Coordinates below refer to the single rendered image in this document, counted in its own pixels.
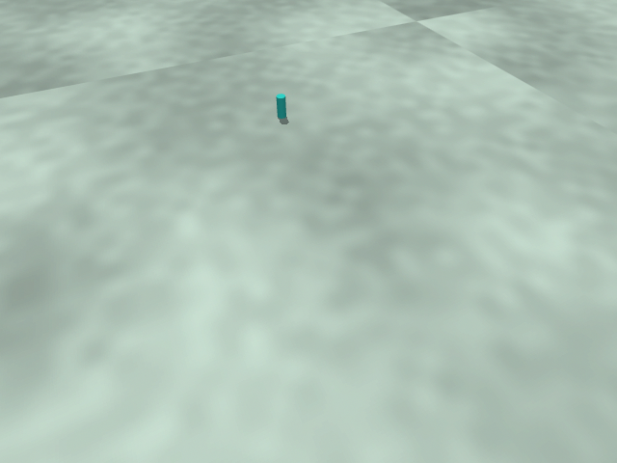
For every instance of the can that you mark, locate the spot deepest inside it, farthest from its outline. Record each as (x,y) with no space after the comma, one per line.
(281,107)

